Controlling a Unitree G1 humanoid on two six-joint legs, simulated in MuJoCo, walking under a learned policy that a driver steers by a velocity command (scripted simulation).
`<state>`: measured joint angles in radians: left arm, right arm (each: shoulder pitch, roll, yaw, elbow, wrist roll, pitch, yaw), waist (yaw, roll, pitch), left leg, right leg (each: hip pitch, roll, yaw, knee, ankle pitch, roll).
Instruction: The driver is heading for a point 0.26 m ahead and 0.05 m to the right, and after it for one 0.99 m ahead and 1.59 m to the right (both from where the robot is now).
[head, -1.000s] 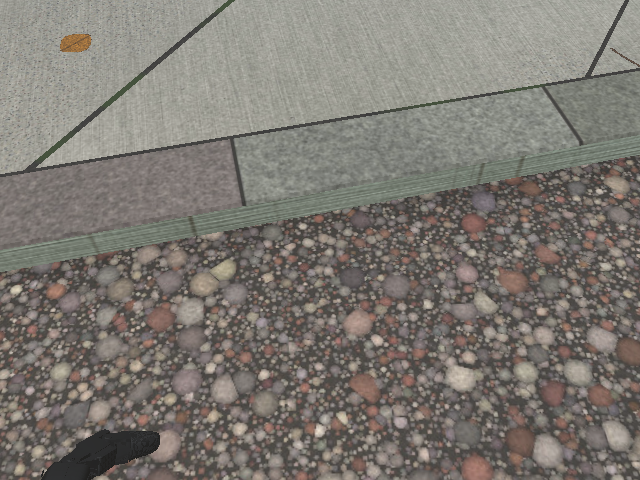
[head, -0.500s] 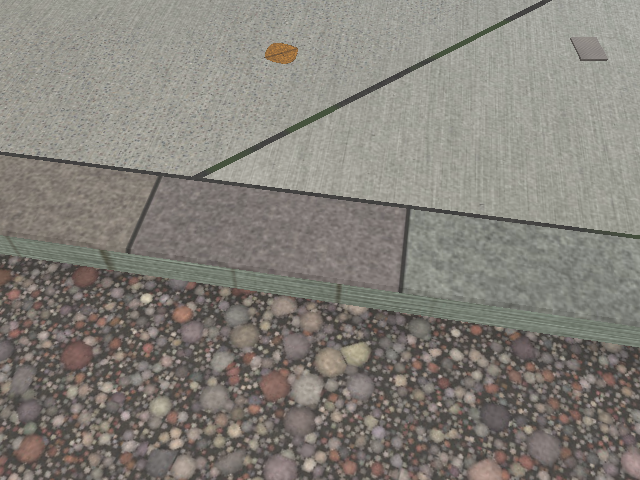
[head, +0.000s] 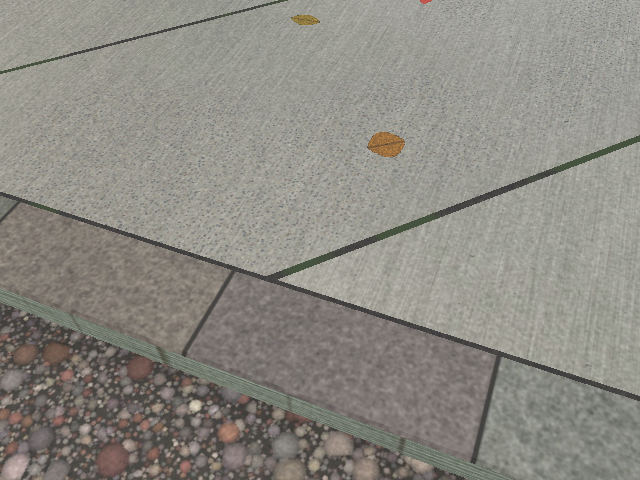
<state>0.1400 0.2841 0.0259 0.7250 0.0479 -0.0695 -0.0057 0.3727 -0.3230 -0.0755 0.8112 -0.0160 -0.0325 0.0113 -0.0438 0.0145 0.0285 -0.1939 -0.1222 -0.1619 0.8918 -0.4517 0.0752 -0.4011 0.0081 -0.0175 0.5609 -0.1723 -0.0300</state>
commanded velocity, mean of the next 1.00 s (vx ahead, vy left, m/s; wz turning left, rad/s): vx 0.12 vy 0.00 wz -0.35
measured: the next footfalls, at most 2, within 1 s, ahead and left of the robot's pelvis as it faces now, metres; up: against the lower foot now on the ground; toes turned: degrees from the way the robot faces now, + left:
left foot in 0.36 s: +0.26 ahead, +0.08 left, +0.00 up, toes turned -6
right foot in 0.82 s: +0.13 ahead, -0.14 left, +0.00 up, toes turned -24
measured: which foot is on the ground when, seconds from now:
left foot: up 0.00-0.34, down 0.36-0.82, up 0.84-1.00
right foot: down 0.00-0.36, up 0.38-0.80, down 0.82-1.00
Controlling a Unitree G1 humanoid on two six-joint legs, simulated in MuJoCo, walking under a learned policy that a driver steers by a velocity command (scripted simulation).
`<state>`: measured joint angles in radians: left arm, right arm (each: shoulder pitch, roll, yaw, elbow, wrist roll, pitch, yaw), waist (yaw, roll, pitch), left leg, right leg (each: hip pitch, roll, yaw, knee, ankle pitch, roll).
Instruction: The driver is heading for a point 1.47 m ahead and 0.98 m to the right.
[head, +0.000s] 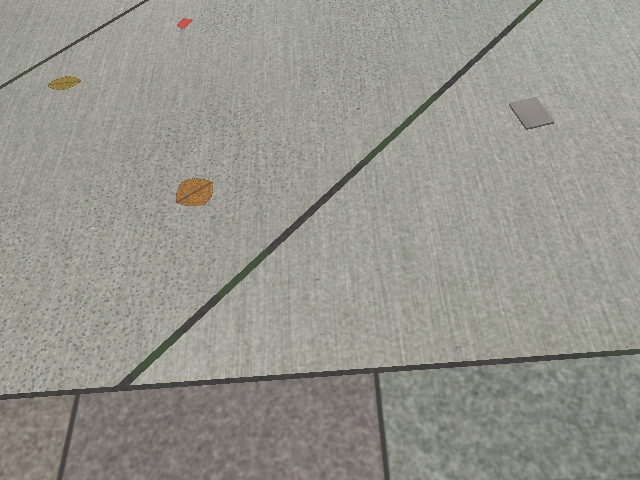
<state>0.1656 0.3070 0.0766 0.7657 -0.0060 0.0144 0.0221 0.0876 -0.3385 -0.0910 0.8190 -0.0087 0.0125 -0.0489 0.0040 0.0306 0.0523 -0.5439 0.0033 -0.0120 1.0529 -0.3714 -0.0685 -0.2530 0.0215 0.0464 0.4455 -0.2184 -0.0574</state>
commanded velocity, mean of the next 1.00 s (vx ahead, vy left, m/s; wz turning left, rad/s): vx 0.39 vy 0.00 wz -0.60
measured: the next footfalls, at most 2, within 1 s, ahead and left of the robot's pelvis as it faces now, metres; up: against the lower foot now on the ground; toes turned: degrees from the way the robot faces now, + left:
left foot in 0.30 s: +0.12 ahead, +0.11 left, +0.00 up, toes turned -13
right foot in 0.76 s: +0.30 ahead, -0.19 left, +0.00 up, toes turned -31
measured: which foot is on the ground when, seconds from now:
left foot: up 0.00-0.28, down 0.30-0.76, up 0.78-1.00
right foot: down 0.00-0.30, up 0.32-0.74, down 0.76-1.00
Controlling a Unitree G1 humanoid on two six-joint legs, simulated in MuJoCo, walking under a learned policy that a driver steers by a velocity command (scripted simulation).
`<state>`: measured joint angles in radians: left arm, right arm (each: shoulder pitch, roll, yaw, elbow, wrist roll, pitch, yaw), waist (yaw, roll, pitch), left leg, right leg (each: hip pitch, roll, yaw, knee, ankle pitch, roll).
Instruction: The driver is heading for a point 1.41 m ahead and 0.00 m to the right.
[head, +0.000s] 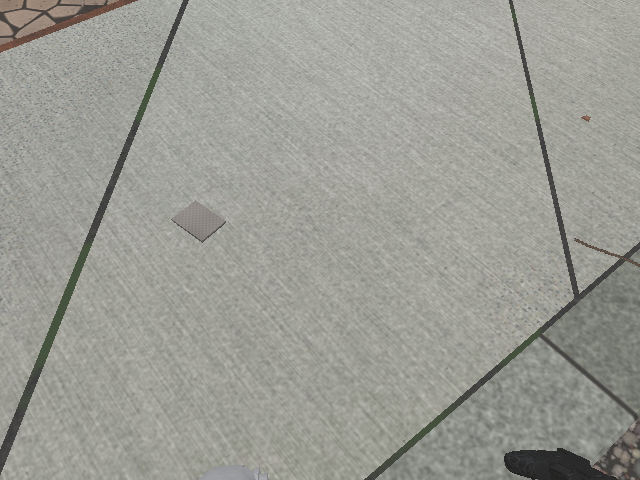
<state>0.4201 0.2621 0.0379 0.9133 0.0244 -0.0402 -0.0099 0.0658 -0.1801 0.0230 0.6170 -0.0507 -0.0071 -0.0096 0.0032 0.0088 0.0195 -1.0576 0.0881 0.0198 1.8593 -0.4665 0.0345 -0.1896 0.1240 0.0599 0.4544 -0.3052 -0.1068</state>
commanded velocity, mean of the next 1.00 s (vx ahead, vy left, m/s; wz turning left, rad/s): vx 0.50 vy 0.00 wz -0.11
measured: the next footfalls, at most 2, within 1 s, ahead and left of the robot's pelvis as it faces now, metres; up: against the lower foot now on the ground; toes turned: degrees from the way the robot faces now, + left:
left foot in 0.18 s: +0.31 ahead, +0.12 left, +0.09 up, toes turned -4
right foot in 0.68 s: +0.51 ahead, -0.17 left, +0.09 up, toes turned -12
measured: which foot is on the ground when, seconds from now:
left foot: up 0.00-0.16, down 0.18-0.70, up 0.72-1.00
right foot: down 0.00-0.20, up 0.22-0.66, down 0.68-1.00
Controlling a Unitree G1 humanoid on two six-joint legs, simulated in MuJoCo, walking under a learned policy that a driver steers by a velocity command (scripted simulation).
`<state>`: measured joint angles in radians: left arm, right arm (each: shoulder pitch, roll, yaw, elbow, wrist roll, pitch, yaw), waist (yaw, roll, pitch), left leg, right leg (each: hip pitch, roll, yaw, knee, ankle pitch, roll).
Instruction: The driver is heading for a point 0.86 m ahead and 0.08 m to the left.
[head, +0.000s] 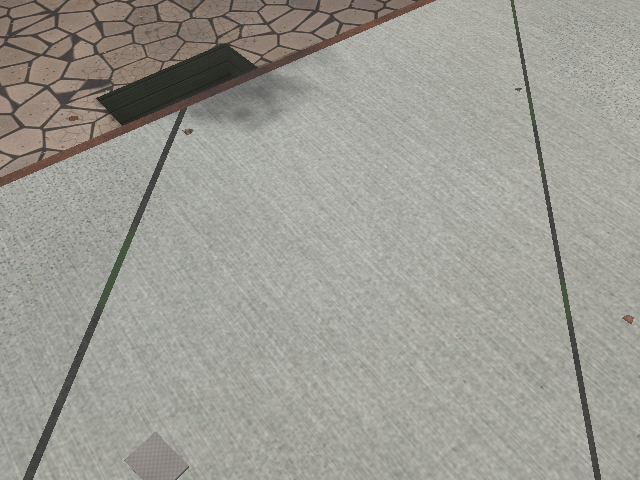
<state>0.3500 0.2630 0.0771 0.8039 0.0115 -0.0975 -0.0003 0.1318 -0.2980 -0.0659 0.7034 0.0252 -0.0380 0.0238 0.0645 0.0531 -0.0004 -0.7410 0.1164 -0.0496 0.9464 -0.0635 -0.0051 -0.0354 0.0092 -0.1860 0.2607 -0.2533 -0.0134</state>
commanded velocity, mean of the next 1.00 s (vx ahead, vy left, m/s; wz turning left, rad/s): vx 0.50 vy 0.00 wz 0.07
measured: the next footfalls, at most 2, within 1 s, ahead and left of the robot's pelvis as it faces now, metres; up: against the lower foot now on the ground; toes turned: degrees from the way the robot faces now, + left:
left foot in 0.18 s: +0.29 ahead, +0.15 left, +0.00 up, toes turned +10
right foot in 0.74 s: +0.62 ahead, +0.00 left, +0.00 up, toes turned +9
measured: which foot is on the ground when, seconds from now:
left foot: up 0.00-0.16, down 0.18-0.74, up 0.76-1.00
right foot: down 0.00-0.20, up 0.22-0.72, down 0.74-1.00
